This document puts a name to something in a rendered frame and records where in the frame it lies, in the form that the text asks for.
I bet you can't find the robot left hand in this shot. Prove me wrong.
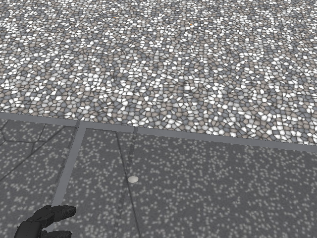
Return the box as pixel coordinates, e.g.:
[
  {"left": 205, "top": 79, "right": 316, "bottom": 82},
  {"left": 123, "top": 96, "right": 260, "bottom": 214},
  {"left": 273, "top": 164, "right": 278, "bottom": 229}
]
[{"left": 14, "top": 204, "right": 76, "bottom": 238}]

